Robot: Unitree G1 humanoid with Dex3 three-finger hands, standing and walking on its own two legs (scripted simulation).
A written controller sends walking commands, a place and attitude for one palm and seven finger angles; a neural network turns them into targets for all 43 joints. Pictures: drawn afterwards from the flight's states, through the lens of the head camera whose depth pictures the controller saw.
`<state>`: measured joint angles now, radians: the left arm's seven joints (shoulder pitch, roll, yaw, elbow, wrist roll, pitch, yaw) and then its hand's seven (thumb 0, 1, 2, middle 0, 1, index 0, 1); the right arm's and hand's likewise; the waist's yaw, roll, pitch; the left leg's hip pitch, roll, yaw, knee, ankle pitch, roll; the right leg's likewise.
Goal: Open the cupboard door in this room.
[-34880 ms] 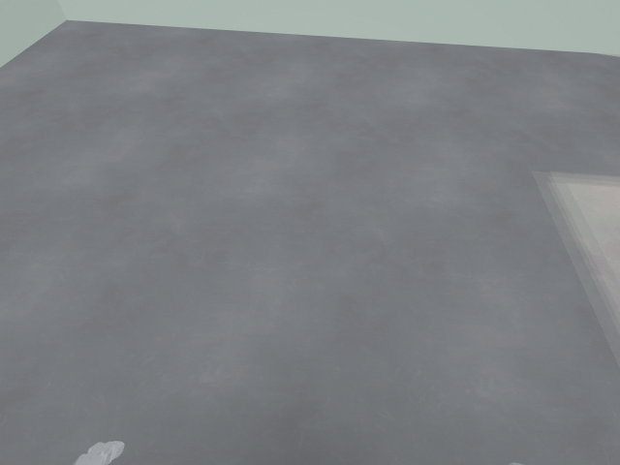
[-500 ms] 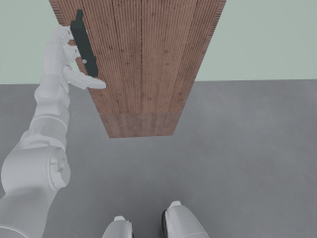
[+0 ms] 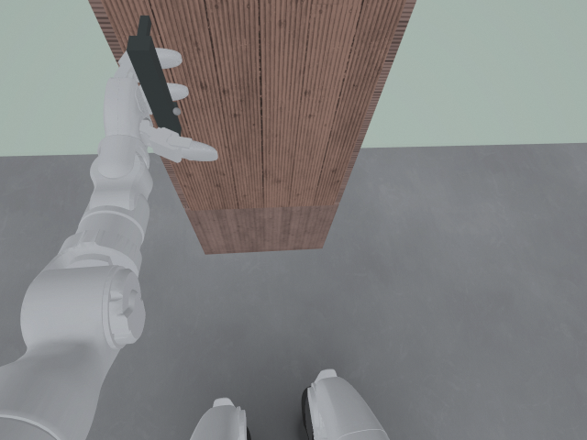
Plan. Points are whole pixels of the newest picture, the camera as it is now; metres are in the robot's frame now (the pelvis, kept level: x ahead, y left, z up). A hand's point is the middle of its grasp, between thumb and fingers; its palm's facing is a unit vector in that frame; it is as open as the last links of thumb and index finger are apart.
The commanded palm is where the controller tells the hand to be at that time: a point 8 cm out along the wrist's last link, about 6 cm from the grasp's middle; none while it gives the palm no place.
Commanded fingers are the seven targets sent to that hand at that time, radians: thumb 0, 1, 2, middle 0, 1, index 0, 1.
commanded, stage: slide the fingers in behind the handle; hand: left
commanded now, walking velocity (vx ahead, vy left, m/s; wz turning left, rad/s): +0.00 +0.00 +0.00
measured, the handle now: (159, 83) +0.58 +0.12 +0.08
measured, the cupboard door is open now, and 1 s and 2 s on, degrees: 0 0 41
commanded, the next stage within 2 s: close the thumb around the handle in 0.16 s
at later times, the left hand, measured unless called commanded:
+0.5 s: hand (176, 111) +0.53 +0.10 +0.08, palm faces -0.05 -1.00 -0.02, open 12.4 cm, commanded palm +0.51 +0.15 +0.09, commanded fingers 0.00 0.23 0.61 -0.35 -1.28 -0.35 -1.28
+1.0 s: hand (176, 111) +0.53 +0.10 +0.08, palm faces -0.04 -1.00 -0.02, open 5.7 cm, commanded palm +0.51 +0.14 +0.09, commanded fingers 0.00 0.90 0.90 -0.40 -1.35 -0.40 -1.35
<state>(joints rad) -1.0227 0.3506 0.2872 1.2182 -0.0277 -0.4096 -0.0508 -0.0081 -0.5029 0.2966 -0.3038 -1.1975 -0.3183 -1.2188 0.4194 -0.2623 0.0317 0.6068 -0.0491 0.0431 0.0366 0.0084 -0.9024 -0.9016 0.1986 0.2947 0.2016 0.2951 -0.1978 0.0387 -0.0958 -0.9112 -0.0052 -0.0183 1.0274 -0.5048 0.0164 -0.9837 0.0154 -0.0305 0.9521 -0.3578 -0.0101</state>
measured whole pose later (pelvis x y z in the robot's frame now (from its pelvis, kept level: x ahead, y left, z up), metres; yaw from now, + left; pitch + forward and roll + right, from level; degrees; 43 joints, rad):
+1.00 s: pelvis +0.00 +0.00 +0.00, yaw +0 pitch +22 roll -2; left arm -0.99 0.33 0.29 1.19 -0.04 -0.41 -0.05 0.01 0.72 0.82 -0.37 -1.34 -0.37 -1.34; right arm 0.42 -0.26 0.02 0.61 -0.05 0.05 0.04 0.01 -0.90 -0.90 0.20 0.29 0.20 0.30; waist -0.19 0.04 -0.10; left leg -0.89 0.00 -0.02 1.01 -0.51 0.02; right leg -0.97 0.02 -0.03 0.94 -0.36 -0.01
